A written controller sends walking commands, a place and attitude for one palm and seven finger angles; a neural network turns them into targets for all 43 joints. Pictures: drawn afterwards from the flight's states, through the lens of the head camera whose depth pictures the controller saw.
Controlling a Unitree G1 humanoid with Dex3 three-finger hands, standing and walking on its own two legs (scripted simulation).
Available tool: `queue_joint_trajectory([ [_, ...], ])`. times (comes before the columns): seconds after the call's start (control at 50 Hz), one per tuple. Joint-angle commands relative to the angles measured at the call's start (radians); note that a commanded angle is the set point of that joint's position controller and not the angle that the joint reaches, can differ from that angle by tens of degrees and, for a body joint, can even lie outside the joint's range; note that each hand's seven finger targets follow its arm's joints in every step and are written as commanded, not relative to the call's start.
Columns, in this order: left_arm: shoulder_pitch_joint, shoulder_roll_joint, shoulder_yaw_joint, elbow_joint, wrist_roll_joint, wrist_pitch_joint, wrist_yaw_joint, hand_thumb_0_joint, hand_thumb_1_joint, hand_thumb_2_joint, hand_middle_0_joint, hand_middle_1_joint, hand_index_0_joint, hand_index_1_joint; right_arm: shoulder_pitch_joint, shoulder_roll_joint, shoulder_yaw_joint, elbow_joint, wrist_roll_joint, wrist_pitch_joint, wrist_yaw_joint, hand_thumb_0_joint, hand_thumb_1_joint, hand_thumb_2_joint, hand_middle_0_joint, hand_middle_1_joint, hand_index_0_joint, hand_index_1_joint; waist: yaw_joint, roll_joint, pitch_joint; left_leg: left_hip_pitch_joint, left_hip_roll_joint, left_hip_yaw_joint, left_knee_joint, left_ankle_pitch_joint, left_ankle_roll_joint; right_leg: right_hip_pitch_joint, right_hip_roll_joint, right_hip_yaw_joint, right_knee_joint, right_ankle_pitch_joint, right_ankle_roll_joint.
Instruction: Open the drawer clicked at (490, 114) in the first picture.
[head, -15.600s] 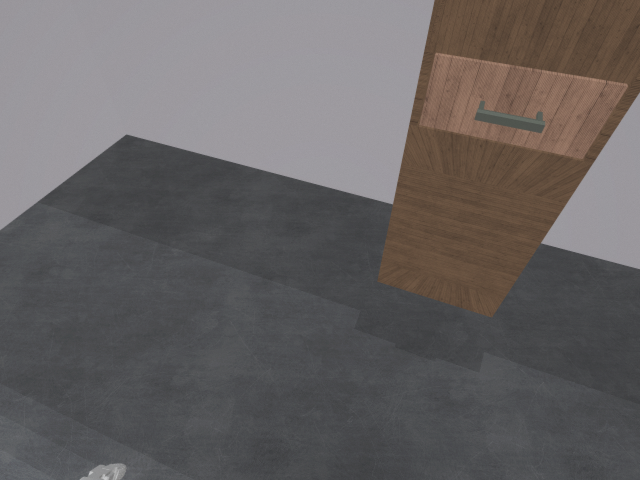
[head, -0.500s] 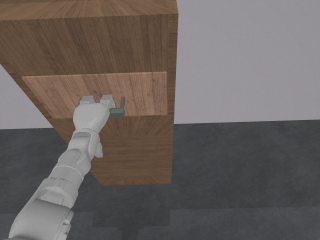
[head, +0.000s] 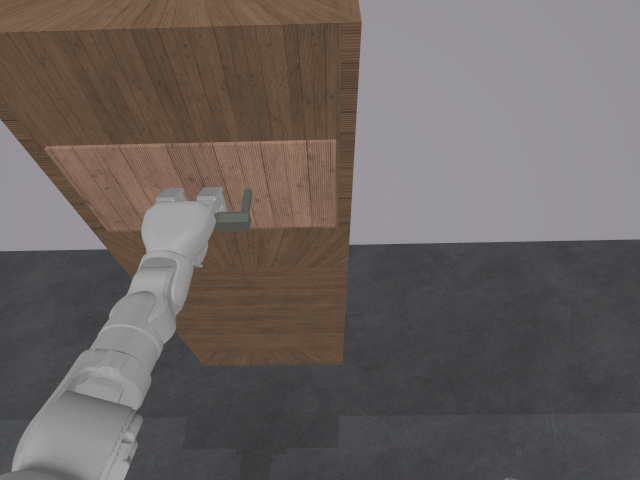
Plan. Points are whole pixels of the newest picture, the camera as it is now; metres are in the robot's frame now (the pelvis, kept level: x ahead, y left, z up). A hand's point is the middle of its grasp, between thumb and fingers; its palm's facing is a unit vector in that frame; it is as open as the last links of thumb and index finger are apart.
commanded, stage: close the thumb around the handle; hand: left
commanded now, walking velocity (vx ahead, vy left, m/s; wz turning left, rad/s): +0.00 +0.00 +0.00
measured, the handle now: (202, 209) +0.47 +0.19 +0.05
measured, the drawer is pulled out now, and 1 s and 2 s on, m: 0.00 0.05 0.17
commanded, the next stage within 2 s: pull the drawer open in 0.18 s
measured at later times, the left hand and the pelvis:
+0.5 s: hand (196, 249) +0.42 +0.19 +0.02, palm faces -0.01 -0.06 -1.00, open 5.2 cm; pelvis +0.01 +0.00 +0.00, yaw -2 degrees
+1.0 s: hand (189, 277) +0.37 +0.19 +0.02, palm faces -0.01 -0.05 -1.00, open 5.3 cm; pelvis +0.01 +0.00 +0.00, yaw +0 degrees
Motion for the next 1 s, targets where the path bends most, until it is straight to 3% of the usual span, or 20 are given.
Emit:
queue_joint_trajectory([
  [0.0, -0.398, 0.160, 0.052, -0.173, -0.004, 0.000, 0.038, 0.000, 0.900, 0.900, -0.400, -1.350, -0.400, -1.350, 0.038, -0.122, -0.043, -0.092, -0.005, -0.028, -0.002, 0.000, -0.900, -0.900, 0.200, 0.300, 0.200, 0.300, -0.027, -0.057, -0.343, 0.154, 0.014, 0.012, -0.039, 0.394, 0.003, 0.199, -0.028, 0.011, -0.056, 0.364, 0.002],
  [0.04, -0.391, 0.218, 0.098, -0.163, 0.000, 0.002, 0.042, 0.000, 0.900, 0.900, -0.400, -1.350, -0.400, -1.350, 0.038, -0.127, -0.041, -0.091, -0.006, -0.027, -0.006, 0.000, -0.900, -0.900, 0.200, 0.300, 0.200, 0.300, -0.016, -0.076, -0.335, 0.128, 0.012, 0.016, -0.042, 0.383, 0.007, 0.220, -0.029, 0.019, -0.056, 0.377, 0.003],
  [0.08, -0.380, 0.238, 0.118, -0.199, 0.003, -0.003, 0.046, 0.000, 0.900, 0.900, -0.400, -1.350, -0.400, -1.350, 0.033, -0.126, -0.040, -0.101, -0.010, -0.026, -0.006, 0.000, -0.900, -0.900, 0.200, 0.300, 0.200, 0.300, 0.001, -0.048, -0.380, 0.129, 0.009, 0.019, -0.041, 0.413, 0.004, 0.257, -0.031, 0.023, -0.047, 0.415, 0.001],
  [0.1, -0.367, 0.217, 0.099, -0.206, 0.007, -0.003, 0.048, 0.000, 0.900, 0.900, -0.400, -1.350, -0.400, -1.350, 0.033, -0.121, -0.042, -0.100, -0.009, -0.025, -0.005, 0.000, -0.900, -0.900, 0.200, 0.300, 0.200, 0.300, -0.003, -0.033, -0.392, 0.144, 0.010, 0.020, -0.036, 0.438, 0.004, 0.252, -0.031, 0.022, -0.041, 0.436, 0.001],
  [0.14, -0.344, 0.193, 0.087, -0.188, 0.004, 0.004, 0.048, 0.000, 0.900, 0.900, -0.400, -1.350, -0.400, -1.350, 0.034, -0.122, -0.043, -0.098, -0.006, -0.024, -0.003, 0.000, -0.900, -0.900, 0.200, 0.300, 0.200, 0.300, -0.011, -0.062, -0.351, 0.135, 0.014, 0.019, -0.038, 0.427, 0.003, 0.233, -0.028, 0.016, -0.048, 0.420, 0.003],
  [0.2, -0.352, 0.225, 0.111, -0.201, -0.004, 0.004, 0.048, 0.000, 0.900, 0.900, -0.400, -1.350, -0.400, -1.350, 0.035, -0.124, -0.041, -0.099, -0.005, -0.025, -0.005, 0.000, -0.900, -0.900, 0.200, 0.300, 0.200, 0.300, -0.006, -0.068, -0.364, 0.134, 0.011, 0.021, -0.043, 0.413, 0.006, 0.254, -0.029, 0.022, -0.053, 0.418, 0.005],
  [0.24, -0.358, 0.232, 0.110, -0.174, -0.001, 0.013, 0.048, 0.000, 0.900, 0.900, -0.400, -1.350, -0.400, -1.350, 0.032, -0.125, -0.038, -0.096, -0.002, -0.024, -0.008, 0.000, -0.900, -0.900, 0.200, 0.300, 0.200, 0.300, -0.014, -0.069, -0.319, 0.118, 0.012, 0.021, -0.050, 0.388, 0.006, 0.236, -0.029, 0.021, -0.060, 0.396, 0.005],
  [0.28, -0.354, 0.207, 0.095, -0.194, -0.001, 0.012, 0.047, 0.000, 0.900, 0.900, -0.400, -1.350, -0.400, -1.350, 0.029, -0.124, -0.041, -0.099, -0.004, -0.026, -0.006, 0.000, -0.900, -0.900, 0.200, 0.300, 0.200, 0.300, -0.008, -0.048, -0.342, 0.140, 0.014, 0.021, -0.053, 0.402, 0.004, 0.238, -0.029, 0.018, -0.062, 0.390, 0.002],
  [0.32, -0.298, 0.224, 0.116, -0.222, -0.007, 0.010, 0.046, 0.000, 0.900, 0.900, -0.400, -1.350, -0.400, -1.350, 0.027, -0.122, -0.042, -0.105, -0.004, -0.026, -0.006, 0.000, -0.900, -0.900, 0.200, 0.300, 0.200, 0.300, 0.012, -0.038, -0.372, 0.157, 0.014, 0.024, -0.053, 0.428, 0.004, 0.264, -0.028, 0.022, -0.057, 0.418, 0.001],
  [0.42, -0.121, 0.182, 0.105, -0.330, -0.019, 0.014, 0.031, 0.000, 0.900, 0.900, -0.400, -1.350, -0.400, -1.350, -0.002, -0.120, -0.044, -0.134, 0.000, -0.027, 0.008, 0.000, -0.900, -0.900, 0.200, 0.300, 0.200, 0.300, 0.042, -0.035, -0.374, 0.180, 0.022, 0.019, -0.056, 0.531, -0.001, 0.293, -0.028, 0.024, -0.049, 0.482, -0.001],
  [0.5, 0.021, 0.127, 0.076, -0.455, -0.034, 0.041, 0.025, 0.000, 0.900, 0.900, -0.400, -1.350, -0.400, -1.350, -0.029, -0.122, -0.045, -0.154, 0.003, -0.033, 0.027, 0.000, -0.900, -0.900, 0.200, 0.300, 0.200, 0.300, 0.046, -0.035, -0.357, 0.222, 0.036, 0.010, -0.055, 0.614, -0.005, 0.286, -0.027, 0.019, -0.050, 0.505, 0.002],
  [0.58, 0.086, 0.152, 0.093, -0.555, -0.023, 0.081, 0.023, 0.000, 0.900, 0.900, -0.400, -1.350, -0.400, -1.350, -0.061, -0.126, -0.042, -0.163, 0.001, -0.034, 0.028, 0.000, -0.900, -0.900, 0.200, 0.300, 0.200, 0.300, 0.051, -0.046, -0.344, 0.223, 0.034, 0.012, -0.062, 0.605, -0.007, 0.310, -0.028, 0.028, -0.054, 0.513, 0.002],
  [0.66, 0.168, 0.103, 0.050, -0.664, -0.021, 0.115, 0.020, 0.000, 0.900, 0.900, -0.400, -1.350, -0.400, -1.350, -0.089, -0.116, -0.038, -0.170, -0.001, -0.040, 0.034, 0.000, -0.900, -0.900, 0.200, 0.300, 0.200, 0.300, 0.052, -0.022, -0.335, 0.280, 0.045, 0.000, -0.058, 0.678, -0.015, 0.290, -0.028, 0.018, -0.048, 0.521, 0.003],
  [0.72, 0.218, 0.110, 0.060, -0.697, -0.025, 0.133, 0.012, 0.000, 0.900, 0.900, -0.400, -1.350, -0.400, -1.350, -0.106, -0.115, -0.031, -0.174, -0.002, -0.043, 0.034, 0.000, -0.900, -0.900, 0.200, 0.300, 0.200, 0.300, 0.058, -0.037, -0.304, 0.278, 0.045, -0.004, -0.062, 0.664, -0.018, 0.289, -0.027, 0.017, -0.050, 0.502, 0.003],
  [0.74, 0.049, 0.116, 0.035, -0.672, -0.011, 0.139, 0.015, 0.000, 0.900, 0.900, -0.400, -1.350, -0.400, -1.350, -0.102, -0.122, -0.026, -0.149, -0.003, -0.037, 0.025, 0.000, -0.900, -0.900, 0.200, 0.300, 0.200, 0.300, 0.012, -0.044, -0.269, 0.276, 0.045, -0.008, -0.057, 0.622, -0.020, 0.243, -0.027, 0.011, -0.055, 0.477, 0.006],
  [0.76, -0.038, 0.121, 0.031, -0.654, -0.001, 0.141, 0.018, 0.000, 0.900, 0.900, -0.400, -1.350, -0.400, -1.350, -0.096, -0.119, -0.027, -0.141, -0.005, -0.036, 0.018, 0.000, -0.900, -0.900, 0.200, 0.300, 0.200, 0.300, 0.004, -0.040, -0.258, 0.271, 0.041, -0.004, -0.056, 0.579, -0.018, 0.225, -0.027, 0.008, -0.059, 0.446, 0.006],
  [0.78, -0.051, 0.153, 0.055, -0.655, 0.009, 0.139, 0.022, 0.000, 0.900, 0.900, -0.400, -1.350, -0.400, -1.350, -0.099, -0.119, -0.028, -0.139, -0.006, -0.036, 0.012, 0.000, -0.900, -0.900, 0.200, 0.300, 0.200, 0.300, 0.014, -0.040, -0.275, 0.278, 0.039, -0.006, -0.057, 0.579, -0.019, 0.235, -0.023, 0.016, -0.060, 0.434, 0.001],
  [0.8, -0.036, 0.141, 0.047, -0.644, 0.011, 0.142, 0.022, 0.000, 0.900, 0.900, -0.400, -1.350, -0.400, -1.350, -0.100, -0.113, -0.027, -0.139, -0.007, -0.036, 0.008, 0.000, -0.900, -0.900, 0.200, 0.300, 0.200, 0.300, 0.027, -0.008, -0.314, 0.298, 0.035, -0.005, -0.055, 0.598, -0.021, 0.246, -0.026, 0.014, -0.053, 0.444, -0.001],
  [0.94, -0.071, 0.094, 0.009, -0.563, -0.016, 0.111, -0.013, 0.000, 0.900, 0.900, -0.400, -1.350, -0.400, -1.350, -0.113, -0.102, -0.018, -0.139, -0.008, -0.032, -0.005, 0.000, -0.900, -0.900, 0.200, 0.300, 0.200, 0.300, 0.025, -0.065, -0.278, 0.267, 0.021, -0.001, -0.059, 0.529, -0.015, 0.258, -0.032, 0.009, -0.064, 0.445, 0.001],
  [0.98, -0.086, 0.114, 0.025, -0.554, -0.011, 0.093, -0.019, 0.000, 0.900, 0.900, -0.400, -1.350, -0.400, -1.350, -0.115, -0.105, -0.018, -0.141, -0.010, -0.032, -0.008, 0.000, -0.900, -0.900, 0.200, 0.300, 0.200, 0.300, 0.030, -0.063, -0.299, 0.261, 0.018, 0.000, -0.056, 0.525, -0.015, 0.267, -0.033, 0.018, -0.060, 0.451, 0.000],
])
